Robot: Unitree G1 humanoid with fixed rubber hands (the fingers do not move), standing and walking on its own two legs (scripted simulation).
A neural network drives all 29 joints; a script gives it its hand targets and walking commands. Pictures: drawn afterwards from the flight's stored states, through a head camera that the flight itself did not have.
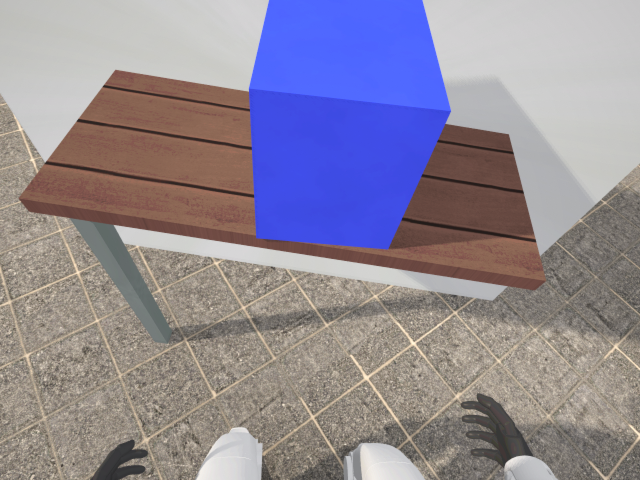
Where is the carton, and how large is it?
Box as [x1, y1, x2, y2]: [249, 0, 450, 248]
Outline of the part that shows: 269,0 249,86 256,237 387,248 450,112 422,1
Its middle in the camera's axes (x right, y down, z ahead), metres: +0.02 -0.18 +0.58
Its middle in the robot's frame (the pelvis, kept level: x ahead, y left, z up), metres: +0.58 -0.01 +0.09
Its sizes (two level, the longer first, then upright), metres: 0.282 0.208 0.264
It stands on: a table, 0.70 m high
